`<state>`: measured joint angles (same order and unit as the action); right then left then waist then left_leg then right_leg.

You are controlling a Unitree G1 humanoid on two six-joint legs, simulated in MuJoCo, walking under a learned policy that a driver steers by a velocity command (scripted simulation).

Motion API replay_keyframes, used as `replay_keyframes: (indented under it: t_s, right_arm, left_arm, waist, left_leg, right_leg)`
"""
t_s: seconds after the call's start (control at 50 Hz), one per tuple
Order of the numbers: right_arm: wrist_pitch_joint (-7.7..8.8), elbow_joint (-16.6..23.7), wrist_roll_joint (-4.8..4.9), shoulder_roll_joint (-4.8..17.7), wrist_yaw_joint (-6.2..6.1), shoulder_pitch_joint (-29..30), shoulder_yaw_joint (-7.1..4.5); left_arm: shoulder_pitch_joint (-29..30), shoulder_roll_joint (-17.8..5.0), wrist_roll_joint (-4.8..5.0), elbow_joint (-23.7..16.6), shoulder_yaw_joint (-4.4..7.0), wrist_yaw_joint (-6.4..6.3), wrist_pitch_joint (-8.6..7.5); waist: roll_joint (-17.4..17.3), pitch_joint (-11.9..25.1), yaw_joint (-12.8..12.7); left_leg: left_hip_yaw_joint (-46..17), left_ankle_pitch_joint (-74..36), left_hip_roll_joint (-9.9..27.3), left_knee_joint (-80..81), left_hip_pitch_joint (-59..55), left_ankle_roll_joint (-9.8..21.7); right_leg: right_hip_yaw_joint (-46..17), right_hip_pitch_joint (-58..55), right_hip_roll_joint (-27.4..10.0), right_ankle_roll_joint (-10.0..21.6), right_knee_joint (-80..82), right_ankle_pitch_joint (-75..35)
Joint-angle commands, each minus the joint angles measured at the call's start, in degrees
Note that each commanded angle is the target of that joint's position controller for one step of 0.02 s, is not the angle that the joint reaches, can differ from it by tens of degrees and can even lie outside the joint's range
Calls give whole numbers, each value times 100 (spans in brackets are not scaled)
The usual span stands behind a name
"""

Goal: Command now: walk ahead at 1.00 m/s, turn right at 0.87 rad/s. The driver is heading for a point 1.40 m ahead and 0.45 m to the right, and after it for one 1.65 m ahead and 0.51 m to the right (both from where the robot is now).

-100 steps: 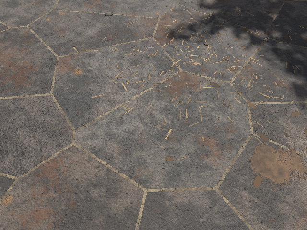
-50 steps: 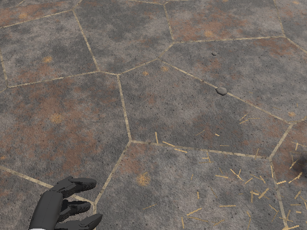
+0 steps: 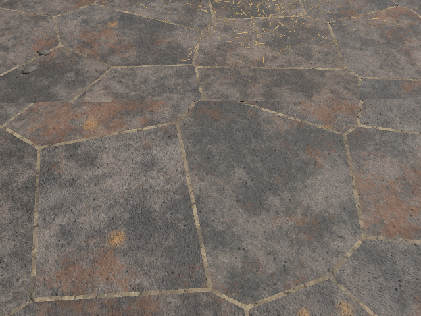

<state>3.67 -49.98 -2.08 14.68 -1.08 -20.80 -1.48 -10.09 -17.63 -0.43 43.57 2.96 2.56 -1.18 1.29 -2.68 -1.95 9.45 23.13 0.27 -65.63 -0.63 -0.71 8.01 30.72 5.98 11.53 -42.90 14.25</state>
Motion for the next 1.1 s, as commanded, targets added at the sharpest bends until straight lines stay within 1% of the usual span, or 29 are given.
replay_keyframes:
  t_s: [0.02, 0.04, 0.1, 0.18, 0.26, 0.3, 0.34, 0.36, 0.38, 0.4, 0.42, 0.44, 0.46, 0.48, 0.56, 0.62, 0.64, 0.72, 0.76, 0.8, 0.82, 0.84, 0.86, 0.88, 0.9, 0.94, 0.98, 1.04, 1.1]
  right_arm:
    - [435, 1454, -48, 709, 67, 854, 30]
    - [468, 1412, -35, 825, 85, 984, 11]
    - [110, 1412, -238, 653, 85, 1000, 102]
    - [-14, 1934, -108, 418, 201, 2132, 239]
    - [30, 2122, 63, 404, 217, 2645, 259]
    - [65, 2135, 66, 573, 181, 2553, 197]
    - [104, 1839, 92, 1054, 67, 1487, -19]
    - [129, 1571, 99, 1279, -22, 311, -144]
    - [148, 1348, -36, 1667, -153, -1015, -312]
    - [140, 1377, -305, 2101, -128, -757, -389]
    - [90, 1461, -194, 1790, -74, -66, -422]
    - [58, 1547, -127, 1181, -50, 426, -300]
    - [40, 1431, -108, 905, -21, 496, -236]
    - [46, 1255, -112, 824, -22, 329, -208]
    - [260, 714, 75, 562, 111, -75, -145]
    - [346, 552, 36, 519, 151, -16, -121]
    - [396, 552, 9, 731, 160, -68, -141]
    - [373, 235, 20, 976, 126, -540, -163]
    - [281, 115, 34, 1337, 42, -825, -210]
    - [113, 113, 28, 1675, -53, -630, -266]
    - [58, 194, 68, 1650, -60, -390, -257]
    - [66, 347, -26, 1027, 17, -619, -155]
    - [110, 751, 196, 688, 120, -995, -73]
    - [186, 934, 188, 1061, 87, 10, -143]
    - [237, 1014, 239, 869, 99, 229, -91]
    - [104, 752, 135, 628, 152, 3, -36]
    - [-119, 585, 63, 462, 254, -269, -17]
    - [-201, 882, 99, 373, 350, 692, -10]
    - [-131, 1066, 155, 302, 445, 1291, 50]
  left_arm:
    - [-1645, -1464, -70, 87, 514, -191, 134]
    - [-1444, -1063, -66, 168, 413, -217, 108]
    - [-1068, -805, -8, 143, 279, -261, -149]
    - [-1093, -913, 26, 53, 330, -219, -334]
    - [-1467, -1043, 95, 95, 438, -148, -314]
    - [-1395, -1089, 74, 50, 471, -196, -296]
    - [-1170, -1362, 2, -26, 526, -212, -304]
    - [-809, -1469, -19, -104, 537, -184, -331]
    - [-612, -900, -35, -276, 374, -182, -409]
    - [-1250, 27, 221, -595, 119, -173, -399]
    - [-1182, -369, 103, -579, 57, -221, -307]
    - [-700, -680, -32, -510, 121, -203, -222]
    - [-445, -720, -108, -517, 132, -127, -168]
    - [-180, -647, -163, -579, 128, -30, -108]
    - [241, -219, -173, -992, -42, 168, 140]
    - [740, -219, -145, -1200, -108, 202, 150]
    - [838, -147, -134, -1367, -170, 224, 130]
    - [1538, -126, -166, -1364, -281, 300, 11]
    - [1333, -279, -207, -1215, -239, 231, -36]
    - [-214, -603, -240, -740, -76, 93, -79]
    - [-1348, -818, -259, -358, 62, -10, -95]
    - [-1518, -1264, -271, -197, 217, -141, -62]
    - [-1307, -1692, -227, -389, 327, -182, -20]
    - [-1420, -1426, -150, -335, 341, -211, -30]
    - [-1266, -1259, -118, -117, 311, -264, -91]
    - [-859, -719, -178, 2, 180, -292, -257]
    - [-820, -349, -122, 105, 60, -276, -417]
    - [-970, -375, -58, 253, 60, -192, -591]
    - [-968, -340, -11, 295, 4, -167, -728]
  waist:
    - [167, 1235, -449]
    - [-555, 438, -125]
    - [-832, -180, 462]
    - [-409, -414, 173]
    - [74, -15, -343]
    - [172, 128, -275]
    - [164, 865, 284]
    - [101, 1407, 1026]
    - [-411, 2143, 1529]
    - [-2292, 2615, 767]
    - [-2098, 2215, 564]
    - [-1188, 1385, 592]
    - [-548, 894, 555]
    - [-386, 611, 543]
    - [-644, 136, 269]
    - [-521, -104, 183]
    - [-723, -287, 77]
    - [-275, -682, 252]
    - [-623, -298, 78]
    - [-960, 667, -772]
    - [-879, 1117, -1327]
    - [22, 1556, -841]
    - [1105, 2469, -303]
    - [-44, 2045, -671]
    - [-44, 1001, -410]
    - [-655, 225, 153]
    - [-265, 33, 430]
    - [-15, -507, 283]
    - [6, -535, 224]
  left_leg:
    - [-1578, 80, -97, -3041, 5244, 108]
    - [-1560, -342, 178, -2285, 5003, 109]
    - [-1472, -253, 624, -1057, 3920, -197]
    - [-1017, -1623, 672, 1375, 3146, -380]
    - [-891, -2915, 232, 2956, 2690, -207]
    - [-1033, -2739, 99, 3541, 2309, -128]
    - [-1086, -1828, -176, 3580, 1076, -18]
    - [-1082, -1474, -21, 3547, -175, 47]
    - [-2063, 316, 1008, 3469, -1600, 201]
    - [-5258, 2129, 2641, 4704, -2580, 622]
    - [-6210, 3051, 2622, 5221, -2009, 831]
    - [-5045, 2660, 2297, 5151, -1194, 778]
    - [-4029, 1460, 2032, 5080, -536, 718]
    - [-3248, 555, 1772, 5136, -130, 595]
    - [-1675, -1308, 1603, 5458, 417, 435]
    - [-502, -2344, 1101, 5789, 797, 326]
    - [-462, -2723, 1308, 5869, 978, 407]
    - [263, -4722, 1245, 6377, 670, 417]
    - [382, -7734, 1364, 5490, -176, 386]
    - [342, -8784, 1583, 3264, -250, 493]
    - [420, -7937, 1432, 1573, 479, 517]
    - [231, -2341, 848, -523, 2006, 481]
    - [-511, 598, 24, -2428, 3946, 310]
    - [-1251, -104, 229, -2423, 4575, 418]
    - [-1168, -434, 397, -2017, 4771, 416]
    - [-1323, -527, 684, -1227, 4087, 402]
    - [-1486, -536, 806, -714, 3585, 301]
    - [-1294, -1420, 752, 215, 4107, 308]
    - [-682, -2866, 525, 1657, 3559, 499]
  right_leg:
    - [-5607, -4822, -2070, 1591, 2956, 1452]
    - [-5192, -3740, -1933, 1254, 3141, 1415]
    - [-3799, -1540, -1201, 968, 3207, 115]
    - [-2833, -584, -493, 698, 3452, -936]
    - [-2885, -1658, -526, 274, 3090, -2408]
    - [-3037, -2152, -631, 75, 2687, -2857]
    - [-3071, -2522, -611, -188, 1339, -4193]
    - [-2922, -2088, -441, -314, 6, -4099]
    - [-2556, -1174, -175, -358, -1869, -2557]
    - [-1918, 632, 443, -523, -3430, 1666]
    - [-1648, 1352, -83, -421, -3927, 1086]
    - [-1444, 1452, -431, -446, -3782, 481]
    - [-1340, 1323, -638, -502, -3525, 214]
    - [-1318, 1230, -792, -539, -3375, 179]
    - [-1194, 1534, -1156, -631, -3241, -153]
    - [-1003, 1395, -951, -639, -2603, -952]
    - [-1059, 1294, -1046, -618, -1989, -1165]
    - [-157, 244, -554, -269, -101, -1426]
    - [191, -287, -48, -111, 173, -856]
    - [-70, -1947, 195, 134, 444, -170]
    - [-412, -3389, 65, 293, 1137, -371]
    - [-1850, -4784, -1103, 308, 869, 514]
    - [-5128, -5992, -2540, 1072, 1708, 904]
    - [-4923, -5638, -2282, 877, 2281, 554]
    - [-4123, -4718, -2168, 807, 2487, -90]
    - [-2913, -3061, -1800, 417, 2816, -662]
    - [-2325, -2186, -1688, 272, 3226, -762]
    - [-1224, -1906, -1364, -102, 3725, -1664]
    - [-209, -1799, -1048, -513, 3938, -3061]
